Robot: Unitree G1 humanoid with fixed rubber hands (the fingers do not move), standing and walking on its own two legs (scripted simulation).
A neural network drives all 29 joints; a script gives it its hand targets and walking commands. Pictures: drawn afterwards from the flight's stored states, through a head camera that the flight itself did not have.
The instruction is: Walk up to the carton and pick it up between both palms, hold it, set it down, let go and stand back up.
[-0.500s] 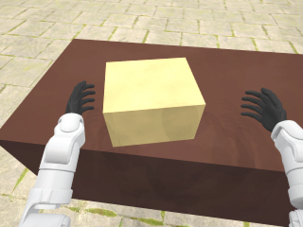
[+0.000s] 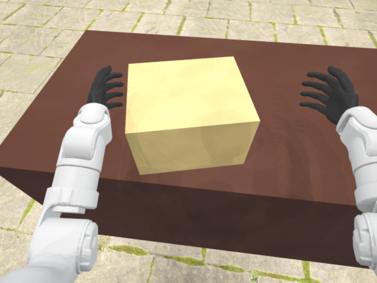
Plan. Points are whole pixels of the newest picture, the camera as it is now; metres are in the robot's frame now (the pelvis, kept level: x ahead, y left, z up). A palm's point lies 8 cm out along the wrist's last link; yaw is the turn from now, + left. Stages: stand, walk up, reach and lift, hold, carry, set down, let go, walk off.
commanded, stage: reach and lift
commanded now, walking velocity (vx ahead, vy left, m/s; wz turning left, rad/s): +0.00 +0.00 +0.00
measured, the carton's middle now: (187, 114) +0.52 +0.03 +0.01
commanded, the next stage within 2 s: none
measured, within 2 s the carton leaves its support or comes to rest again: neither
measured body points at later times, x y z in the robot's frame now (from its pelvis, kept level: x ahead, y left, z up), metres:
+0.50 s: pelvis +0.01 +0.00 +0.00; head +0.08 +0.00 +0.44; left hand +0.48 +0.20 +0.15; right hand +0.49 -0.26 +0.16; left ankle +0.01 +0.13 -0.74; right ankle -0.02 -0.10 -0.74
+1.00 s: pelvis +0.00 +0.00 -0.01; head +0.09 +0.00 +0.43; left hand +0.48 +0.22 +0.10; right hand +0.48 -0.25 +0.10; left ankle +0.01 +0.13 -0.74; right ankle -0.02 -0.10 -0.74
